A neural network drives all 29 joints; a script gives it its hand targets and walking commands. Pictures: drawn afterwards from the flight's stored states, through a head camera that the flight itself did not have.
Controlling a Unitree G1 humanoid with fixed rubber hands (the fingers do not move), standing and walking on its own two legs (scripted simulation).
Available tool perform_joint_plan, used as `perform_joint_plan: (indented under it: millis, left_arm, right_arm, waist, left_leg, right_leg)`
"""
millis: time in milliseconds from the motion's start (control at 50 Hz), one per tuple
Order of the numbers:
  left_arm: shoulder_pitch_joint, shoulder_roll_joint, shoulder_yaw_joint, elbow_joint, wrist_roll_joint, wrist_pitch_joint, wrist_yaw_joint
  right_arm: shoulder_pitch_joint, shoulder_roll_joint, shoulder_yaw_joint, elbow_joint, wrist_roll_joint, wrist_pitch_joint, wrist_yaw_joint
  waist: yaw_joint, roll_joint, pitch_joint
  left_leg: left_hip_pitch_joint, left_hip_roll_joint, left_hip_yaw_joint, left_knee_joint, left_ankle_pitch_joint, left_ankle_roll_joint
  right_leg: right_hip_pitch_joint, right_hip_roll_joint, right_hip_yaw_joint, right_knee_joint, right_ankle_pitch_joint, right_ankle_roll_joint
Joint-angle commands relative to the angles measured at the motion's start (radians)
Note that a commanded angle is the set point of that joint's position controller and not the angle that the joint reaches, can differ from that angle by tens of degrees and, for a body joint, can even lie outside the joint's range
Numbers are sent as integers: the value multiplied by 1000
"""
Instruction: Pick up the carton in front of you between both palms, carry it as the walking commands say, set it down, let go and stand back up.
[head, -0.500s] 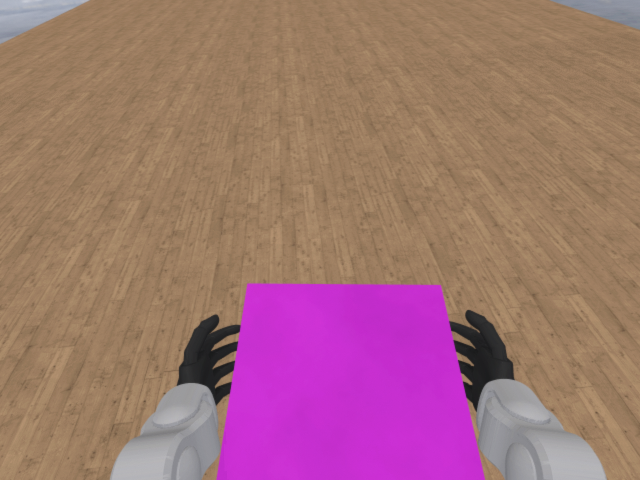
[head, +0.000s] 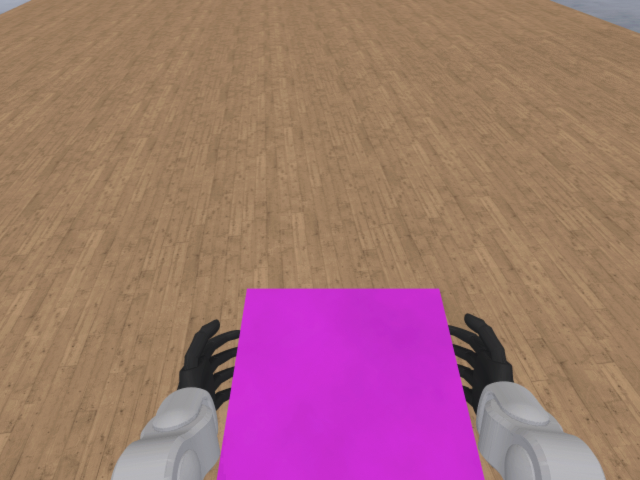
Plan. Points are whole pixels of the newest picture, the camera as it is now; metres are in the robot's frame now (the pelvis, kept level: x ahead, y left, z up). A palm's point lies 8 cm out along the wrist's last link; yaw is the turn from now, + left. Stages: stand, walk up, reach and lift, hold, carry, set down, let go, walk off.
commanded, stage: carry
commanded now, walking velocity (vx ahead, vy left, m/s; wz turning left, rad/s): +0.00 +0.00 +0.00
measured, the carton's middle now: (341, 421) +0.22 +0.00 +0.02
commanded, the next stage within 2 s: none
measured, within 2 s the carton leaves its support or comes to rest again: neither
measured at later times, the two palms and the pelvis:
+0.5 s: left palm (231, 239) +0.43 +0.15 +0.12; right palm (446, 236) +0.44 -0.15 +0.11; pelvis +0.21 +0.00 +0.02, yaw +1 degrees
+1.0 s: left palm (239, 239) +0.45 +0.14 +0.10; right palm (445, 232) +0.46 -0.16 +0.10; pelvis +0.23 -0.01 +0.01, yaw +2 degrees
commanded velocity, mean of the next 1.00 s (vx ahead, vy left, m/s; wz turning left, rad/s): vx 0.00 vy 0.00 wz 0.00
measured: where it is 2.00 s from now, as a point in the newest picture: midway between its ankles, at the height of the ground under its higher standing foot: outside the picture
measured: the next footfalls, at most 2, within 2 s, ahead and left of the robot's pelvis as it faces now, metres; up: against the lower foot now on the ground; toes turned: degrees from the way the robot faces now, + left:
right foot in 0.34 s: +0.25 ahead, -0.12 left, +0.00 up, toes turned +9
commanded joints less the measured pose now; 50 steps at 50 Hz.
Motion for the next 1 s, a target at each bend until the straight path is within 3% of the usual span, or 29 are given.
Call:
perform_joint_plan:
  millis: [0, 20, 40, 60, 80, 100, 140, 200, 240, 280, 320, 340, 360, 380, 460, 540, 760, 980]
  left_arm:
    - [-314, -585, -531, -91, -158, -11, -19]
    - [-289, -607, -549, -109, -169, -14, -26]
    - [-294, -650, -572, -106, -178, -20, -34]
    - [-311, -705, -588, -105, -182, -33, -45]
    - [-322, -754, -600, -103, -181, -48, -56]
    - [-329, -787, -599, -100, -175, -63, -66]
    - [-317, -826, -603, -89, -157, -87, -79]
    - [-246, -816, -603, -59, -128, -106, -81]
    - [-236, -784, -599, -65, -120, -105, -77]
    - [-250, -751, -596, -83, -126, -96, -72]
    - [-277, -699, -582, -104, -136, -76, -64]
    - [-289, -657, -570, -108, -142, -61, -59]
    - [-311, -644, -566, -99, -147, -52, -53]
    - [-311, -627, -553, -82, -155, -41, -48]
    - [-274, -563, -504, -36, -153, -5, -24]
    - [-301, -581, -494, -38, -154, 4, -14]
    - [-335, -659, -543, -96, -174, -23, -30]
    - [-332, -634, -545, -53, -152, -14, -46]
  right_arm:
    - [-258, 606, 518, -47, 149, -22, 21]
    - [-272, 627, 528, -48, 172, -31, 29]
    - [-251, 671, 534, -46, 189, -42, 39]
    - [-256, 721, 545, -53, 189, -57, 52]
    - [-273, 771, 562, -59, 194, -72, 66]
    - [-291, 810, 577, -65, 194, -87, 78]
    - [-302, 846, 598, -64, 194, -109, 98]
    - [-258, 815, 604, -55, 189, -122, 116]
    - [-235, 780, 599, -54, 184, -121, 116]
    - [-242, 750, 596, -63, 181, -111, 107]
    - [-256, 713, 584, -61, 168, -95, 89]
    - [-255, 687, 570, -47, 157, -83, 76]
    - [-271, 655, 561, -80, 156, -66, 66]
    - [-296, 637, 559, -85, 161, -49, 57]
    - [-278, 574, 533, -52, 152, -9, 21]
    - [-297, 593, 526, -43, 154, -1, 12]
    - [-316, 662, 546, -74, 171, -32, 33]
    - [-319, 643, 556, -44, 160, -24, 51]
  waist:
    - [-37, 59, -220]
    - [-37, 296, -340]
    - [-29, 272, -318]
    - [-32, 222, -321]
    - [-31, 126, -310]
    - [-26, 89, -286]
    - [-14, 93, -270]
    - [-17, 121, -255]
    - [-22, 151, -251]
    - [-15, 129, -223]
    - [-16, 90, -172]
    - [-21, 33, -124]
    - [-22, -51, -93]
    - [-19, -82, -71]
    - [-13, -60, -147]
    - [-11, -44, -197]
    - [-9, 6, -221]
    - [-12, 6, -143]
  left_leg:
    - [639, 156, -189, -3, 281, 32]
    - [866, 387, -564, -82, 411, 212]
    - [767, 380, -563, -132, 531, 230]
    - [718, 340, -450, -116, 611, 208]
    - [673, 318, -365, -117, 612, 173]
    - [596, 298, -296, -143, 580, 143]
    - [492, 238, -191, -186, 446, 94]
    - [454, 224, -132, -174, 365, 106]
    - [432, 216, -108, -152, 288, 103]
    - [352, 171, -73, -117, 93, 61]
    - [250, 138, -78, -100, -129, 9]
    - [204, 115, -73, -69, -231, -11]
    - [246, 85, -100, -101, -187, -31]
    - [296, 96, -102, -87, -143, -35]
    - [358, 105, -103, 15, 140, -41]
    - [360, 96, -95, 40, 179, -56]
    - [395, 105, -103, 46, 255, -52]
    - [356, 111, -120, -1, 108, -41]
  right_leg:
    - [-365, -65, -37, 566, 538, -1]
    - [-639, 76, 23, 888, 4, 33]
    - [-678, 54, 145, 1013, -87, 7]
    - [-681, 17, 177, 1018, -67, -19]
    - [-684, -22, 186, 953, -33, -36]
    - [-647, -52, 194, 846, 24, -42]
    - [-521, -43, 153, 587, 65, -37]
    - [-439, -4, 98, 329, 65, -27]
    - [-411, -8, 55, 245, 186, -24]
    - [-320, -20, 23, 115, 399, -16]
    - [-251, -94, 68, 88, 437, -12]
    - [-255, -160, 130, 87, 531, -15]
    - [-335, -175, 146, 116, 550, -37]
    - [-377, -165, 148, 110, 550, -44]
    - [-317, -145, 116, 180, 831, -52]
    - [-265, -144, 108, 216, 953, -58]
    - [-271, -121, 88, 250, 844, -60]
    - [-304, -116, 93, 201, 654, -63]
